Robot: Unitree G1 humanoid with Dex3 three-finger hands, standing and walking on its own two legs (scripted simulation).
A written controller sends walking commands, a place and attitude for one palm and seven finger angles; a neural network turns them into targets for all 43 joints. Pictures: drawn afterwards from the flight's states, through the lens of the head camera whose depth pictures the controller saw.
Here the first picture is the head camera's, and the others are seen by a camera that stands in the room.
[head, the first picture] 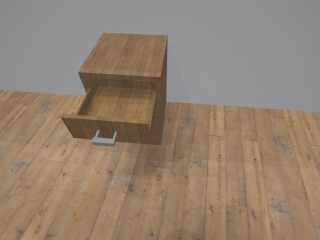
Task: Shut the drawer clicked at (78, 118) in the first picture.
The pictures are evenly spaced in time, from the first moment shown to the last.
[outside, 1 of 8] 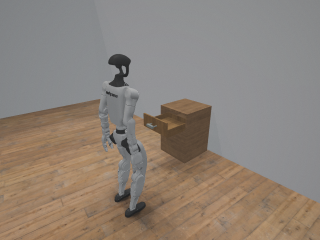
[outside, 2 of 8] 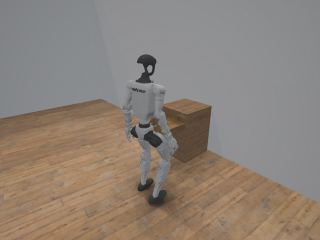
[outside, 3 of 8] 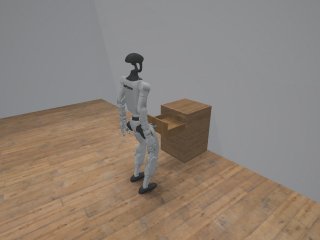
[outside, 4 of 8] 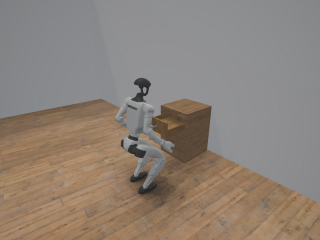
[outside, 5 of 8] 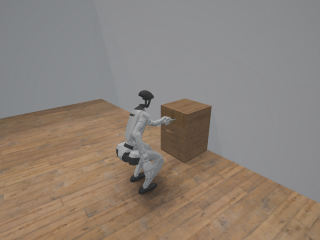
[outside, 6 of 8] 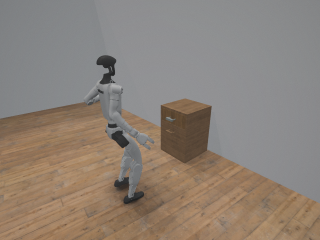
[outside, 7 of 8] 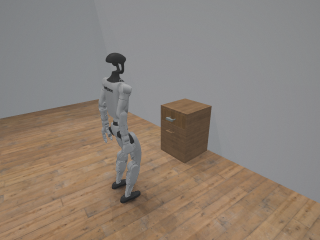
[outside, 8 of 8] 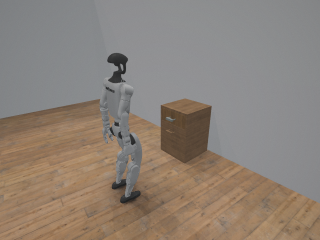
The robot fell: no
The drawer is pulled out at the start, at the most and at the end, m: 0.29 0.29 0.00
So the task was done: yes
